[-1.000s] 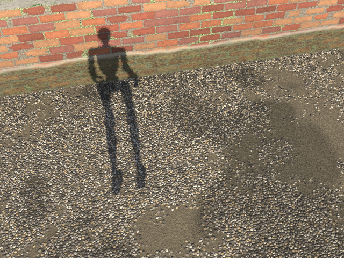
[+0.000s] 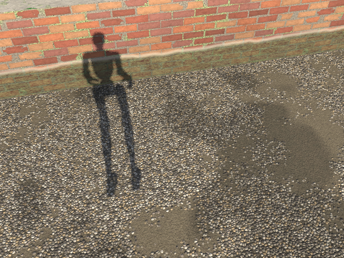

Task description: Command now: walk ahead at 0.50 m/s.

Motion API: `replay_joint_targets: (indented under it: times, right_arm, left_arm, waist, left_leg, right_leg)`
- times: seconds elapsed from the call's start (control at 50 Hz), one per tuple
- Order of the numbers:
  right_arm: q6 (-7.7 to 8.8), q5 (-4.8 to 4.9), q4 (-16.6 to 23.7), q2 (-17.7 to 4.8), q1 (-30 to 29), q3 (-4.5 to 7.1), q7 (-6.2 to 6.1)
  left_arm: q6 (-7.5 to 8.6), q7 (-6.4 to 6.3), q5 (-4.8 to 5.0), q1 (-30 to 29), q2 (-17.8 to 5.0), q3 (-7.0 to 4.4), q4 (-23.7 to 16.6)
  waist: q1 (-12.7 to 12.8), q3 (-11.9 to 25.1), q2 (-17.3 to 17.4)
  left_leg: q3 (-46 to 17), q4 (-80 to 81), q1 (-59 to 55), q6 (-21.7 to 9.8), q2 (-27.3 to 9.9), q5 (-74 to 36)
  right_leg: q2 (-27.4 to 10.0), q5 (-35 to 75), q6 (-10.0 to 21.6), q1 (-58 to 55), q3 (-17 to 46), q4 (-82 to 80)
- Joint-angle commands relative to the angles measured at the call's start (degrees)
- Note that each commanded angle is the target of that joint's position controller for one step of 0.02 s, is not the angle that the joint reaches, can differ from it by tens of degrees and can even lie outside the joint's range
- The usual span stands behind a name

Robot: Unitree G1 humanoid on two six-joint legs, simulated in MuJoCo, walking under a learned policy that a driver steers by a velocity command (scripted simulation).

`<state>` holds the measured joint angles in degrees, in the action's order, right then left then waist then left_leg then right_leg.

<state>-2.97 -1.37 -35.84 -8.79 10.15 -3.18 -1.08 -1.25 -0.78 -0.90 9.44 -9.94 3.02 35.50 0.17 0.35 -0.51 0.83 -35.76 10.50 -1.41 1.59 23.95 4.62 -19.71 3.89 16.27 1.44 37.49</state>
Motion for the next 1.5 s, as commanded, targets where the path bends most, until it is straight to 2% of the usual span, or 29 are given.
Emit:
replay_joint_targets:
  times: [0.02,0.78,0.88,0.92,0.94,0.96,0.98,1.06,1.18,1.32,1.34,1.36,1.4,1.5]
  right_arm:
    - [0.88,-0.01,4.9,-3.8,-3.2,1.05,-0.13]
    - [0.78,0.06,4.8,-3.6,-2.9,0.97,-0.11]
    - [0.6,0.21,3.0,-3.3,-1.3,0.64,-0.05]
    - [0.67,0.35,2.1,-3.7,-1.1,0.66,-0.06]
    - [0.63,-0.04,1.6,-4.1,-1.0,0.59,-0.12]
    - [0.71,0.39,0.1,-5.2,0.7,1.28,-0.76]
    - [0.76,0.59,-0.4,-5.5,1.3,1.37,-1.04]
    - [0.72,1.38,-1.7,-5.3,2.0,1.54,-1.39]
    - [0.07,1.42,-2.5,-6.0,2.9,1.74,-1.8]
    - [-0.66,1.17,-2.2,-6.9,3.1,1.84,-2.02]
    - [-0.87,-2.05,-3.0,-7.6,8.0,1.25,-2.34]
    - [-1.03,-2.28,-3.6,-7.7,8.6,1.38,-2.48]
    - [-1.04,-1.89,-3.4,-8.3,8.2,1.21,-2.45]
    - [-0.35,-1.15,-3.5,-9.0,8.3,0.89,-2.11]
  left_arm:
    - [0.95,-0.15,0.0,-3.6,-4.2,-1.21,-5.0]
    - [0.83,-0.26,-0.03,-3.1,-4.0,-1.26,-4.5]
    - [0.87,-0.22,0.27,-1.3,-3.6,-0.94,-2.6]
    - [0.91,-0.21,0.31,-1.0,-3.9,-1.04,-1.6]
    - [0.8,0.04,0.44,-1.4,-2.7,-0.71,-1.8]
    - [0.4,-0.2,0.36,-0.9,-2.8,-1.1,-1.1]
    - [0.31,-0.38,0.54,0.0,-3.5,-1.33,-0.4]
    - [0.37,-0.99,1.18,0.9,-3.8,-1.7,1.3]
    - [0.19,-1.36,1.29,1.5,-3.9,-2.05,2.4]
    - [-0.33,-1.64,1.1,1.9,-4.8,-2.47,2.6]
    - [-0.25,-0.48,-0.35,5.7,-6.9,-1.8,2.7]
    - [-0.05,0.04,0.15,5.1,-7.4,-2.11,2.8]
    - [0.15,0.5,0.25,4.0,-6.9,-1.71,2.0]
    - [-0.23,0.19,0.16,4.8,-7.5,-1.44,1.3]
  waist:
    - [0.0,2.6,0.3]
    - [0.1,2.8,0.4]
    - [0.0,-0.5,0.1]
    - [0.0,-1.8,0.4]
    - [0.6,-1.2,0.5]
    - [0.7,-0.4,1.5]
    - [0.7,0.6,1.2]
    - [0.6,2.4,0.9]
    - [0.4,3.3,0.8]
    - [0.5,3.2,0.8]
    - [-1.1,2.0,1.6]
    - [-1.2,0.8,0.6]
    - [-1.1,1.7,0.0]
    - [-0.7,0.6,0.7]
  left_leg:
    - [-3.9,3.9,-1.0,-1.1,-2.6,-14.3]
    - [-4.2,4.1,-0.6,-1.2,-2.6,-13.9]
    - [-5.6,9.5,-0.9,-1.0,-3.4,-9.6]
    - [-6.5,12.5,-2.0,-0.8,-4.0,-12.4]
    - [-6.7,13.8,-2.0,-0.5,-4.6,-14.6]
    - [-7.0,13.7,-4.0,-0.4,-4.8,-18.2]
    - [-7.0,14.0,-5.6,-0.4,-5.1,-21.0]
    - [-6.9,15.4,-7.9,-0.2,-5.6,-25.3]
    - [-6.5,15.6,-8.3,-0.2,-5.8,-28.1]
    - [-6.1,14.4,-6.7,-0.4,-5.6,-28.2]
    - [-7.3,15.4,-8.2,-2.6,-4.4,-27.2]
    - [-7.2,15.5,-7.6,-2.9,-4.7,-26.3]
    - [-7.6,16.0,-7.2,-2.9,-5.0,-25.0]
    - [-8.1,18.3,-4.9,-2.9,-5.1,-21.0]
  right_leg:
    - [-5.2,15.7,1.0,0.6,6.1,-6.1]
    - [-5.2,14.4,0.9,0.3,5.9,-5.9]
    - [-6.2,8.3,0.6,0.8,7.6,-11.5]
    - [-6.5,9.7,0.0,-0.2,7.9,-14.0]
    - [-6.8,13.0,-0.2,-3.0,8.4,-15.1]
    - [-7.1,16.6,0.5,-3.9,8.3,-15.1]
    - [-7.3,19.0,0.5,-4.9,8.2,-15.4]
    - [-7.9,23.6,0.1,-7.4,7.8,-16.4]
    - [-8.1,26.4,0.4,-8.3,6.9,-16.5]
    - [-8.2,27.3,1.0,-7.5,6.4,-15.3]
    - [-8.3,31.6,3.7,-7.3,9.6,-17.8]
    - [-8.7,32.6,4.3,-7.5,9.4,-18.2]
    - [-8.7,31.5,4.2,-8.9,9.2,-18.4]
    - [-8.2,25.6,3.2,-9.8,8.8,-19.7]
